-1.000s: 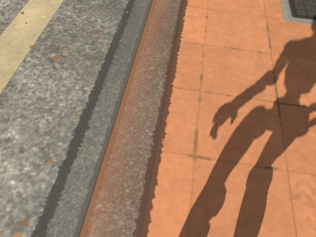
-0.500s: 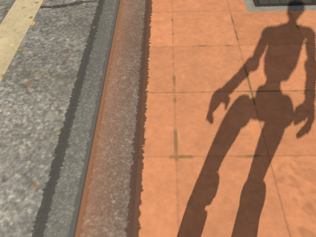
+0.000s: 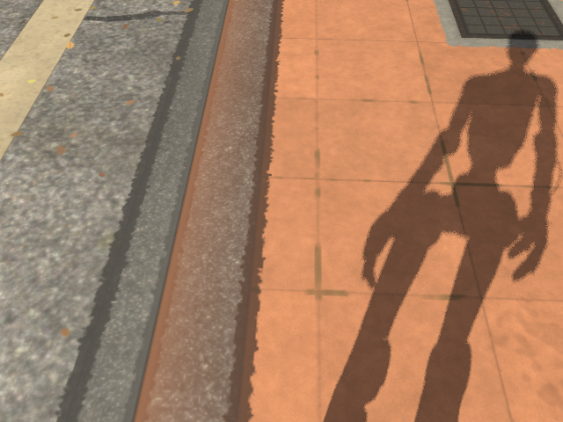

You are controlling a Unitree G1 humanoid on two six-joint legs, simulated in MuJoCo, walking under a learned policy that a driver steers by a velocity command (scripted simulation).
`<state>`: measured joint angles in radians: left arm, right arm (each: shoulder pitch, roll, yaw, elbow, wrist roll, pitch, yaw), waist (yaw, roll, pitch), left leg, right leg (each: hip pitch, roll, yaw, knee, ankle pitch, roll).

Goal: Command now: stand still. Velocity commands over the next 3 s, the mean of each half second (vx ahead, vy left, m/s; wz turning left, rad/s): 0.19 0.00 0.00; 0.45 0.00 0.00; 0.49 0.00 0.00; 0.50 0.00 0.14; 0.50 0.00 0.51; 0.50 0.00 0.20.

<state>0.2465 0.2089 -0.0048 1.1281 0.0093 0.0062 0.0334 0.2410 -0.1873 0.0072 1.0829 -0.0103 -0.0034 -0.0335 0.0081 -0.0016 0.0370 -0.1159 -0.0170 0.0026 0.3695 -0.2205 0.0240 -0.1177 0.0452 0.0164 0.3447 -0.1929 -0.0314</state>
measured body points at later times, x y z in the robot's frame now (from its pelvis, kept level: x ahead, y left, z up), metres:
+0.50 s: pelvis +0.07 -0.03 -0.01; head +0.08 -0.05 +0.44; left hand +0.07 +0.21 -0.15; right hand +0.04 -0.28 -0.17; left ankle +0.00 +0.09 -0.71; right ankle +0.05 -0.11 -0.75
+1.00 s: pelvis +0.34 -0.01 -0.02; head +0.37 -0.01 +0.43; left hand +0.31 +0.22 -0.17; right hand +0.43 -0.26 -0.16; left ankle +0.40 +0.04 -0.75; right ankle +0.20 -0.12 -0.64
